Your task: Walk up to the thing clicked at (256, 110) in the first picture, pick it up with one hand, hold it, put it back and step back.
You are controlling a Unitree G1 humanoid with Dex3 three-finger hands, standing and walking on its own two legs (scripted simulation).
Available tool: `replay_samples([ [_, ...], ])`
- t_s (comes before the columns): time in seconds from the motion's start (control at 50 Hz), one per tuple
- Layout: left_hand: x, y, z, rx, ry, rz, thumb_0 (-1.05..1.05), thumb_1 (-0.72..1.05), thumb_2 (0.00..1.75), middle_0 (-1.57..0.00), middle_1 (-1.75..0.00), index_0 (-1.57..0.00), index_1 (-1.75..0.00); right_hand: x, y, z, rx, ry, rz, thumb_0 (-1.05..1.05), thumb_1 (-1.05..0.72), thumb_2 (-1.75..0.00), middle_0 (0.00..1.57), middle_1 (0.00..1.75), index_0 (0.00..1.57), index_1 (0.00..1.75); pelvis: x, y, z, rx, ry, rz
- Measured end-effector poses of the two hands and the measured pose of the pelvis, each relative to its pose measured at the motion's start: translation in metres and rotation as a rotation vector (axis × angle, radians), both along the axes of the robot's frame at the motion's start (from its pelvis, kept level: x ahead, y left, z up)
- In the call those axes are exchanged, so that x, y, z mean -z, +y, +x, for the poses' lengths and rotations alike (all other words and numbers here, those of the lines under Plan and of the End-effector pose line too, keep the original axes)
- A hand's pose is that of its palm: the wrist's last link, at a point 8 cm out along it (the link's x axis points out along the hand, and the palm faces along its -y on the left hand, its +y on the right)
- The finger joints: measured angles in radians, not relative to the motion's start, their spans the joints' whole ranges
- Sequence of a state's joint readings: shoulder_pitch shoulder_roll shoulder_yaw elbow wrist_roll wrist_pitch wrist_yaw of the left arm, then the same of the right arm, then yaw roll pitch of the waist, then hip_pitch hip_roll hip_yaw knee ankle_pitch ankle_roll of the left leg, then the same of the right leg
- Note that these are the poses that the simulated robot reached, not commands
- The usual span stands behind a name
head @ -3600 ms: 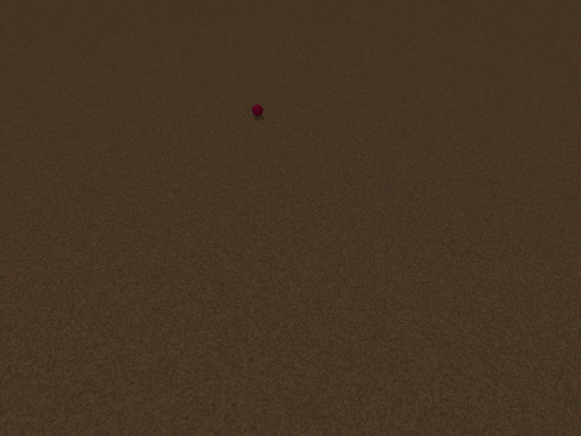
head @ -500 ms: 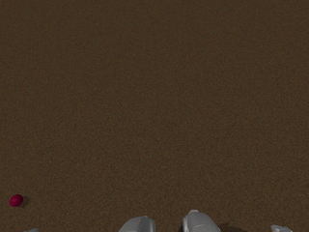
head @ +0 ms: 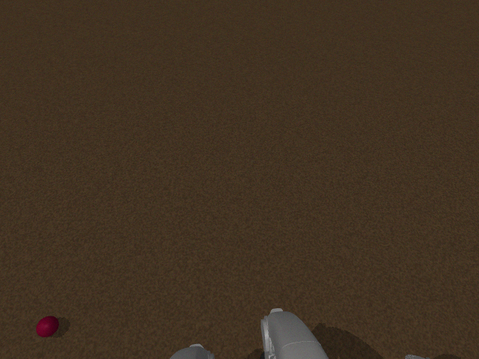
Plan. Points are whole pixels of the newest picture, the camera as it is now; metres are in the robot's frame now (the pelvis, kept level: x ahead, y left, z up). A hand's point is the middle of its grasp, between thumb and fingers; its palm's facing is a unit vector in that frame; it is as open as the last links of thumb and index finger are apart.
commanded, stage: walk up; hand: left
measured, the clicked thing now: (47, 326) +0.32 +0.67 -0.70
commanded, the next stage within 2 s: none
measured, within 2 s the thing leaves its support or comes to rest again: neither
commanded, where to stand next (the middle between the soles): -0.11 +0.58 m, yaw -20 degrees
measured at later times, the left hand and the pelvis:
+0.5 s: hand out of the picture +0.03 +0.59 -0.12, palm faces -0.12 -0.75 -0.65, open 7.4 cm; pelvis -0.08 +0.26 -0.04, yaw -7 degrees
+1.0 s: hand out of the picture -0.04 +0.72 -0.12, palm faces -0.20 -0.81 -0.55, open 7.4 cm; pelvis -0.18 +0.46 +0.00, yaw -12 degrees
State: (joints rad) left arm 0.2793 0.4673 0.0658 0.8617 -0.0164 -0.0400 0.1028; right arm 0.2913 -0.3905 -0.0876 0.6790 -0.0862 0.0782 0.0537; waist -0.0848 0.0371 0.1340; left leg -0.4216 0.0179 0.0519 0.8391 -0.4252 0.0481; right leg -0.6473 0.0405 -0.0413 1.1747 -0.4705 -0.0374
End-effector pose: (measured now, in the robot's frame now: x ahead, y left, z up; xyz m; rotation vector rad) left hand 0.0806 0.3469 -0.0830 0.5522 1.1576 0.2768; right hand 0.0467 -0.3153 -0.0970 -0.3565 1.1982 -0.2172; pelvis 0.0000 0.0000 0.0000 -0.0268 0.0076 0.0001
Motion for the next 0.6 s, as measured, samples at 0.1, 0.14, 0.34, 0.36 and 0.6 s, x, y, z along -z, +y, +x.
replay_samples([
  [0.1,0.0,0.01,0.003,0.073,-0.004,-0.031,0.0,0.9,0.9,-0.21,-0.3,-0.21,-0.3,0.015,0.031,-0.021,0.037,0.005,0.017,0.01,-0.9,-0.89,0.21,0.3,0.21,0.3,0.005,0.038,-0.008,0.05,0.006,0.014],
  [0.14,0.0,0.021,-0.004,0.093,-0.007,-0.02,0.0,0.9,0.9,-0.21,-0.3,-0.21,-0.3,0.025,0.047,-0.022,0.048,-0.006,0.027,0.01,-0.9,-0.89,0.21,0.3,0.21,0.3,0.009,0.054,-0.017,0.071,-0.018,-0.021],
  [0.34,-0.029,0.126,-0.038,0.082,-0.078,0.053,0.0,0.9,0.9,-0.21,-0.3,-0.21,-0.3,0.025,0.133,-0.017,-0.011,-0.094,0.064,0.01,-0.9,-0.89,0.21,0.3,0.21,0.3,0.007,0.145,-0.049,0.083,-0.046,0.026],
  [0.36,-0.03,0.141,-0.041,0.09,-0.074,0.063,0.0,0.9,0.9,-0.21,-0.3,-0.21,-0.3,0.025,0.141,-0.018,-0.007,-0.108,0.058,0.01,-0.9,-0.89,0.21,0.3,0.21,0.3,0.009,0.157,-0.053,0.09,-0.043,0.029],
  [0.6,0.002,0.316,-0.06,0.074,-0.026,0.09,0.0,0.9,0.9,-0.2,-0.3,-0.2,-0.3,0.019,0.286,-0.115,0.1,-0.045,-0.017,0.01,-0.9,-0.89,0.2,0.3,0.21,0.3,0.021,0.304,-0.097,0.139,-0.052,-0.027],
])
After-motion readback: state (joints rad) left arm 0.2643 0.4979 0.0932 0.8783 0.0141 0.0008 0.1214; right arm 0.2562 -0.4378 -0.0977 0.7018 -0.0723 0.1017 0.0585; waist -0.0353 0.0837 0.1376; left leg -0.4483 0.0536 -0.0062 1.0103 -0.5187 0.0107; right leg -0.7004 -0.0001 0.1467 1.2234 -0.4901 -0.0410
